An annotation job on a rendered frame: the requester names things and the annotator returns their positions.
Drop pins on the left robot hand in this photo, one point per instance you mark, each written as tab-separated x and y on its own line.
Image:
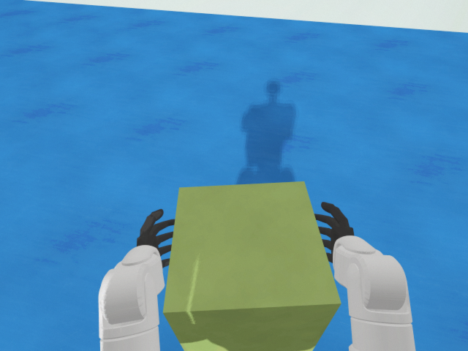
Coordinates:
149	230

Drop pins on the right robot forearm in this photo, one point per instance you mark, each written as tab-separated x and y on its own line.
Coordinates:
378	297

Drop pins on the left robot forearm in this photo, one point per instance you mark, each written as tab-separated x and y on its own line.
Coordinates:
128	305

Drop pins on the right robot hand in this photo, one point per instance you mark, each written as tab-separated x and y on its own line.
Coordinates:
339	223

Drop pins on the carton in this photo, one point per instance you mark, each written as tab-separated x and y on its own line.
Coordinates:
248	270

